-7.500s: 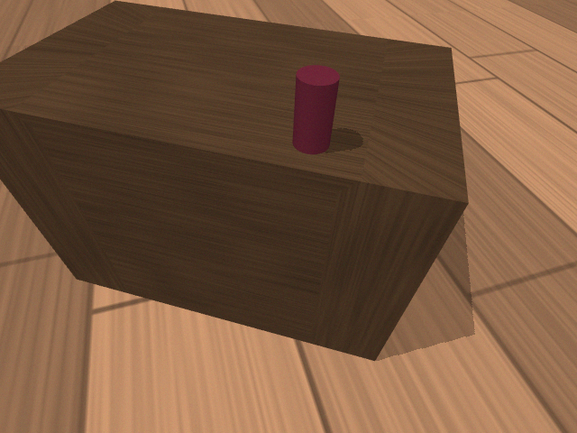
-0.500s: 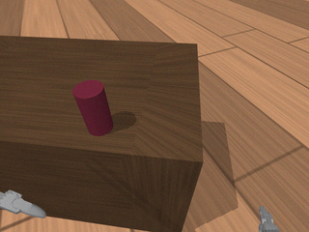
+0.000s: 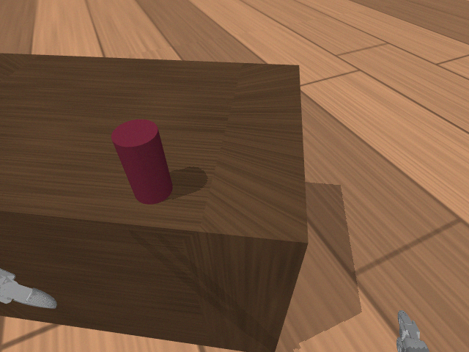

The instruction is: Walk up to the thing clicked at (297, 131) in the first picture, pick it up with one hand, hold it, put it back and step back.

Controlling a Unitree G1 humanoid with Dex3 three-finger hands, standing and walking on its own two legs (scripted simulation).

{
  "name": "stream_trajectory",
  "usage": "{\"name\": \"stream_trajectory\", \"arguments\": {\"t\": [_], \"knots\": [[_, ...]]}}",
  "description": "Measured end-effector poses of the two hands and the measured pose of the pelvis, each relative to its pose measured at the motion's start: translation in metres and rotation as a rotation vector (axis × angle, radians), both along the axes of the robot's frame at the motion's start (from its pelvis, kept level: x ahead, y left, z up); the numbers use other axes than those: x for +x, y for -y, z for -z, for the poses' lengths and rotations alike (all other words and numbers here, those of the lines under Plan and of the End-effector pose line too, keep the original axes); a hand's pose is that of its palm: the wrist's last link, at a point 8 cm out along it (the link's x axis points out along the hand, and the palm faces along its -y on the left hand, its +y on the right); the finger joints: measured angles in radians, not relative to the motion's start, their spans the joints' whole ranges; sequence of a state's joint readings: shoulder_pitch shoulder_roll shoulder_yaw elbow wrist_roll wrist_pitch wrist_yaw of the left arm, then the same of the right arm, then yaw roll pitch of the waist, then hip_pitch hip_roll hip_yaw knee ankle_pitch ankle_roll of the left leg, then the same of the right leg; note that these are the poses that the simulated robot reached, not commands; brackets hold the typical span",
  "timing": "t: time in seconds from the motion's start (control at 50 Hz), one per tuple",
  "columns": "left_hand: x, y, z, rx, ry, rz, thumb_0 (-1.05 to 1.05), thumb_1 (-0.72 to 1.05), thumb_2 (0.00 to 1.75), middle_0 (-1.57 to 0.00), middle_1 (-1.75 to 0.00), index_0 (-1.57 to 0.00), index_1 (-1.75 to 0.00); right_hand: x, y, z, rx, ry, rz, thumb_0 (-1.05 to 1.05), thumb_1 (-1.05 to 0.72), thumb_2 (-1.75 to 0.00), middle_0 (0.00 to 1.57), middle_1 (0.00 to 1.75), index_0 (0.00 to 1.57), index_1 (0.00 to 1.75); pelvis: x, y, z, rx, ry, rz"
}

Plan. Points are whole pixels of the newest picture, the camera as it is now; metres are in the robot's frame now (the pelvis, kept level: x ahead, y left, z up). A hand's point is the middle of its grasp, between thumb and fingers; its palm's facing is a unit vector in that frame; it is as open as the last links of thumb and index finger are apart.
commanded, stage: rise first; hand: left
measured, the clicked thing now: (145, 163) +0.43 +0.22 +0.10
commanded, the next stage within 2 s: go down in 0.02 s
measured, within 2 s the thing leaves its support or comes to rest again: neither
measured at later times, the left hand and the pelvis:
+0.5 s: hand out of the picture +0.22 +0.31 +0.21, palm faces +0.49 -0.78 -0.39, open 17.6 cm; pelvis +0.00 +0.01 -0.01, yaw +1 degrees
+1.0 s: hand out of the picture +0.29 +0.37 +0.21, palm faces +0.33 -0.91 -0.26, open 17.3 cm; pelvis +0.00 +0.02 -0.01, yaw +0 degrees
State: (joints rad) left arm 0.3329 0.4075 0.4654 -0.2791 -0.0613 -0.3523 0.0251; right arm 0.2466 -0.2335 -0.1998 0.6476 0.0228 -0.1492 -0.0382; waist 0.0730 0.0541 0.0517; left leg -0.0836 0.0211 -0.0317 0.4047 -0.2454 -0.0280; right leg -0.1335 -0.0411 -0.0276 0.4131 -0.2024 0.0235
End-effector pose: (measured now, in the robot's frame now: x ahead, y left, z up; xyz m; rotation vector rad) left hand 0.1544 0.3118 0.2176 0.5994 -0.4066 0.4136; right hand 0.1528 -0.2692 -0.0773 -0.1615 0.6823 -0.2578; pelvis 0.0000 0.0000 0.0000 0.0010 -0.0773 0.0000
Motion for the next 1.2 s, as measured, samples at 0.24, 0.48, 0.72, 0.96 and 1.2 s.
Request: {"name": "stream_trajectory", "arguments": {"t": [0.24, 0.48, 0.72, 0.96, 1.2], "knots": [[-0.001, -0.003, -0.009, 0.038, 0.062, 0.022, -0.01, -0.60, 0.08, -0.06, -0.06, -0.05, -0.07, 0.005, -0.001, -0.003, -0.001, 0.018, 0.001, -0.01, 0.50, -0.06, 0.06, 0.05, 0.05, 0.05, 0.002, -0.001, 0.002, 0.000, -0.013, -0.005], [0.019, -0.030, -0.001, -0.035, 0.068, 0.026, -0.01, -0.60, 0.03, -0.09, -0.06, -0.08, -0.06, 0.008, -0.004, -0.006, -0.019, 0.024, 0.010, -0.01, 0.50, -0.05, 0.06, 0.05, 0.05, 0.05, 0.000, -0.005, 0.007, -0.003, -0.028, -0.012], [0.063, -0.076, -0.005, -0.156, -0.027, 0.071, -0.01, -0.54, 0.05, -0.07, -0.04, -0.07, -0.04, -0.004, -0.025, 0.001, -0.010, -0.012, 0.000, -0.01, 0.51, -0.05, 0.06, 0.05, 0.05, 0.05, -0.004, -0.011, 0.007, -0.008, -0.052, -0.004], [0.091, -0.097, 0.003, -0.278, -0.115, 0.120, -0.01, -0.48, 0.07, -0.06, -0.02, -0.05, -0.02, -0.007, -0.034, 0.005, -0.023, -0.011, -0.012, -0.01, 0.52, -0.05, 0.06, 0.05, 0.05, 0.05, -0.003, -0.016, 0.006, -0.010, -0.074, 0.005], [0.106, -0.113, 0.003, -0.354, -0.162, 0.129, -0.01, -0.48, 0.09, -0.05, -0.02, -0.04, -0.02, -0.009, -0.031, 0.005, -0.058, -0.014, -0.031, -0.01, 0.53, -0.05, 0.06, 0.05, 0.05, 0.05, -0.004, -0.013, 0.007, -0.012, -0.097, 0.002]]}}
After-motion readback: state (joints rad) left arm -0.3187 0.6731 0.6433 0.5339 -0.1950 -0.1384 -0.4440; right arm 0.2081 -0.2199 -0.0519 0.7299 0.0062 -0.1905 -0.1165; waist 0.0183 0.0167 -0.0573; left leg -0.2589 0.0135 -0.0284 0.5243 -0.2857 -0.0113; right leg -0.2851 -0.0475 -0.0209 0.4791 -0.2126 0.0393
